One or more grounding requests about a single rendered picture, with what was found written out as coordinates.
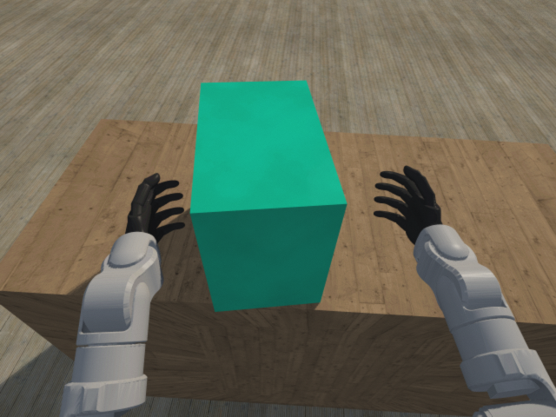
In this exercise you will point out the right robot upper arm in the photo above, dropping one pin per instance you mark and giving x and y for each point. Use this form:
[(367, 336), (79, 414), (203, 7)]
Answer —
[(527, 408)]

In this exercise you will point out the robot left hand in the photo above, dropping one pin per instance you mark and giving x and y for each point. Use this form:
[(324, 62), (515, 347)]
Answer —
[(143, 217)]

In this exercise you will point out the pedestal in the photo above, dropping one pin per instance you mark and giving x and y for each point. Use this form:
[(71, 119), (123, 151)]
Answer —
[(378, 339)]

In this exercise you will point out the carton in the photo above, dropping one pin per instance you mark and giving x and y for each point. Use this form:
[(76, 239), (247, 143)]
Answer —
[(267, 204)]

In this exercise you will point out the robot right forearm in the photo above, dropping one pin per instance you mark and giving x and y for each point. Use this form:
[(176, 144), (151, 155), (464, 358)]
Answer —
[(495, 356)]

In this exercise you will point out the robot right hand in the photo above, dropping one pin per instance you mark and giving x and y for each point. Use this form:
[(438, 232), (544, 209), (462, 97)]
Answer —
[(419, 207)]

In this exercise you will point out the robot left forearm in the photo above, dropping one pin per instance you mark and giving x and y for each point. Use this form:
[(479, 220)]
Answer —
[(108, 379)]

